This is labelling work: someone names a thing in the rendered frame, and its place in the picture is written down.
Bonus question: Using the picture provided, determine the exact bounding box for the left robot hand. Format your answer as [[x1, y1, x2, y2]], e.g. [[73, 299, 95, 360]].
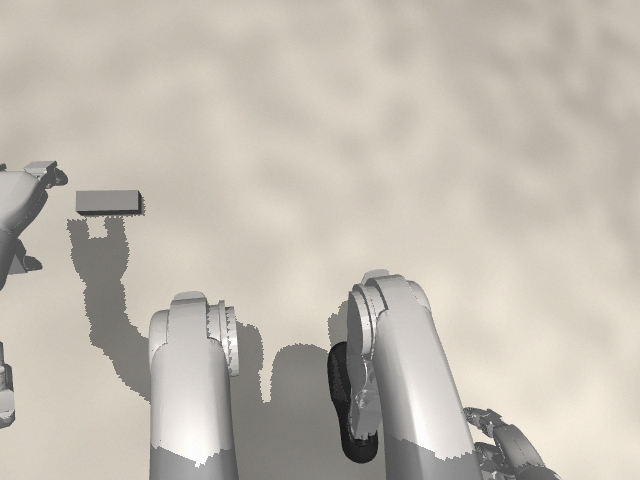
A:
[[0, 161, 68, 275]]

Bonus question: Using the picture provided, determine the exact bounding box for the right robot hand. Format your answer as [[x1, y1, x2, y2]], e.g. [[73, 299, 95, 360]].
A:
[[463, 407, 546, 480]]

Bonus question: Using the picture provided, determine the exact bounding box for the left robot arm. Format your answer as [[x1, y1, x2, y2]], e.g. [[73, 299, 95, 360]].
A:
[[0, 229, 17, 429]]

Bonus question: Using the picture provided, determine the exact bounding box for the small box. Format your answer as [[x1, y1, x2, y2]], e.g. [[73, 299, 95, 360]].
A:
[[76, 190, 142, 216]]

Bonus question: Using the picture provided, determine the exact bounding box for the right robot foot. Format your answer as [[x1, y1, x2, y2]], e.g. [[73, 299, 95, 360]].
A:
[[327, 342, 378, 464]]

